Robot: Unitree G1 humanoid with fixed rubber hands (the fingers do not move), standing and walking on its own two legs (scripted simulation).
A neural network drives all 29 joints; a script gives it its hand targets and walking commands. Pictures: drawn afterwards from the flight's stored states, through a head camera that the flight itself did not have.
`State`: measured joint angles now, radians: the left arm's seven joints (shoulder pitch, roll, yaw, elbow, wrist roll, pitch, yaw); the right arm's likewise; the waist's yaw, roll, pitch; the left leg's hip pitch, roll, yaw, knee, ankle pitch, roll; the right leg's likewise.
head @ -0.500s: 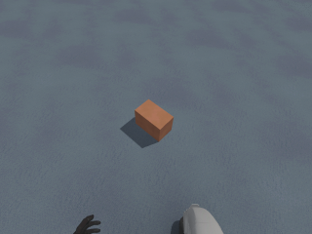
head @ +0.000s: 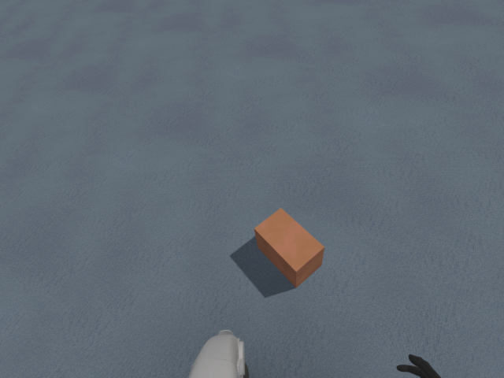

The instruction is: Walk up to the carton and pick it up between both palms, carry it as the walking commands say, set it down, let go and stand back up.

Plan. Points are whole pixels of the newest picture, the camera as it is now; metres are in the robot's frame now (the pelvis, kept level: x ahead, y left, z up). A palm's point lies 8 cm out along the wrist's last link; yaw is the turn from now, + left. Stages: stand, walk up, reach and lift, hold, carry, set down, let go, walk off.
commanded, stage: walk up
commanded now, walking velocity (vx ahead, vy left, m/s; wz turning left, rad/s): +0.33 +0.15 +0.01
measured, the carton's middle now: (288, 247) +0.66 +0.02 -0.70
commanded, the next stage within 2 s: none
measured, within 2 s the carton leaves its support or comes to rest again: neither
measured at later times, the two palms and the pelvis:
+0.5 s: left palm (146, 317) +0.22 +0.29 -0.15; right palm out of the picture +0.14 -0.20 -0.13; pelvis +0.16 +0.04 +0.00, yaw +0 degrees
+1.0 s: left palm (173, 320) +0.22 +0.23 -0.15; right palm (426, 372) +0.17 -0.23 -0.15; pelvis +0.19 +0.00 -0.01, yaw +0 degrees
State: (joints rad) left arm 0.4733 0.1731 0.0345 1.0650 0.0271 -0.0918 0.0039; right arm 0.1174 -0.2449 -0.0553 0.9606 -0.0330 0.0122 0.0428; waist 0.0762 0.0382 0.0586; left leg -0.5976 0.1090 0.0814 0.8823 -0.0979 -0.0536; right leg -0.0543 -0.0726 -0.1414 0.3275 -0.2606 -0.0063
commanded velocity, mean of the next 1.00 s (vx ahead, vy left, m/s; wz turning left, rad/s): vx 0.11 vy -0.03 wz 0.00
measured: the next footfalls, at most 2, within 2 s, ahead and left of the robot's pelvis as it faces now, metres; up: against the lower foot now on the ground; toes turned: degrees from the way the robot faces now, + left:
left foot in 0.18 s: +0.22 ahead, +0.14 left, +0.00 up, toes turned +4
right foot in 0.60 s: +0.26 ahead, -0.10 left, +0.00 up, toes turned -5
